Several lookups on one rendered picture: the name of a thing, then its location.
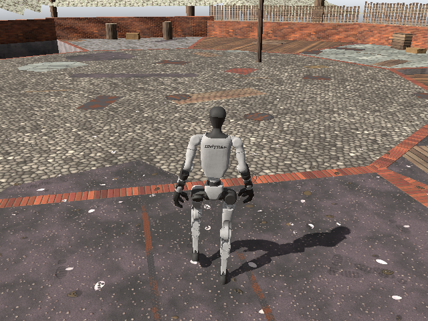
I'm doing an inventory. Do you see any robot left forearm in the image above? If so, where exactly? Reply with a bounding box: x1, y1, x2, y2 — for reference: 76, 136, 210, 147
175, 161, 189, 193

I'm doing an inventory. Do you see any robot right upper arm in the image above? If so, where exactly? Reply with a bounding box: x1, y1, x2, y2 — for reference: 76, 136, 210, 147
230, 136, 247, 173

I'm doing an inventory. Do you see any robot right shin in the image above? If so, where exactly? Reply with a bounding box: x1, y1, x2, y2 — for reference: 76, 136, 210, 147
220, 230, 231, 275

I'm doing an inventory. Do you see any robot right hand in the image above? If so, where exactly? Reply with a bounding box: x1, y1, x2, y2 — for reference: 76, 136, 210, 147
238, 188, 254, 203

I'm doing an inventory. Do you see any robot left upper arm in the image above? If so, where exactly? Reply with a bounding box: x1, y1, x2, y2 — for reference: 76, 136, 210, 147
183, 134, 203, 172

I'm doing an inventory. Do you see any robot left hand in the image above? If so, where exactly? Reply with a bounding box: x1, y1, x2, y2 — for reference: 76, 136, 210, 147
173, 191, 189, 208

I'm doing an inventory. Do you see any robot right forearm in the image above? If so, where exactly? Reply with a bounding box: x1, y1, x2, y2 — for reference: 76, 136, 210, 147
241, 163, 253, 190

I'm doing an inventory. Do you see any robot torso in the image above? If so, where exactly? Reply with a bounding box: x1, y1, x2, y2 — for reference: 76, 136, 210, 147
200, 131, 231, 201

